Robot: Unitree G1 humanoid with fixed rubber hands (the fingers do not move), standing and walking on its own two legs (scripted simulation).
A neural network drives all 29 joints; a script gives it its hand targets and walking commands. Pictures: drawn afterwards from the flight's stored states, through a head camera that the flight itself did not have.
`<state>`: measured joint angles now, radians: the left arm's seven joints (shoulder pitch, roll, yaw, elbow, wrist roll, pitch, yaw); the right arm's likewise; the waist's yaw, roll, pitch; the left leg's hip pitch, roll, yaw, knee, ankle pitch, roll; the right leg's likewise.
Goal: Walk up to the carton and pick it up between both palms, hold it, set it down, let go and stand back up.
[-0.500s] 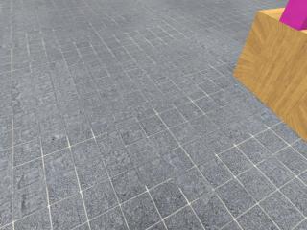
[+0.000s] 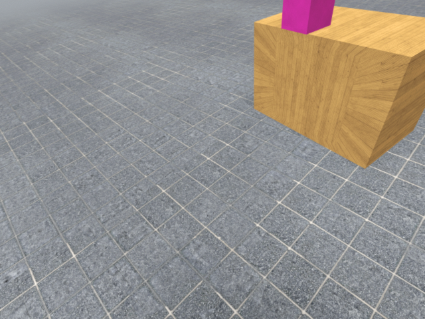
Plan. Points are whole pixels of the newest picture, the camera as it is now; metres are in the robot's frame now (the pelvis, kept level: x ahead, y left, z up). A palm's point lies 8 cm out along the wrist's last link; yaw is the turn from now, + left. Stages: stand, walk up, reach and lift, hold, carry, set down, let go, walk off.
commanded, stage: walk up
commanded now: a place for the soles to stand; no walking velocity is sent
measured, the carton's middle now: (308, 3) +1.75 -0.53 +0.09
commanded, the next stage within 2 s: none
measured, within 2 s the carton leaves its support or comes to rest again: neither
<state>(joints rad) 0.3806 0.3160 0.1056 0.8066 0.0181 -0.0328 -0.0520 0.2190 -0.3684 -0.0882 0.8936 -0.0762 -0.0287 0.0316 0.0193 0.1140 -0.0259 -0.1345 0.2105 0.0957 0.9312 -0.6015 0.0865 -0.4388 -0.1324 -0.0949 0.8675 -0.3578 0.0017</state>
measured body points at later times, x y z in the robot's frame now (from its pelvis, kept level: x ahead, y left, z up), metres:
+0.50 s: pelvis +0.30 +0.02 +0.01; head +0.30 +0.02 +0.46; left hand +0.40 +0.28 -0.11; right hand +0.36 -0.28 -0.07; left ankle +0.42 +0.09 -0.69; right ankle +0.09 -0.11 -0.64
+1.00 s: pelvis +0.56 -0.06 +0.01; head +0.57 -0.10 +0.45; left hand +0.81 +0.07 -0.08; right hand +0.43 -0.28 -0.13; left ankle +0.46 +0.09 -0.63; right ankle +0.61 -0.17 -0.69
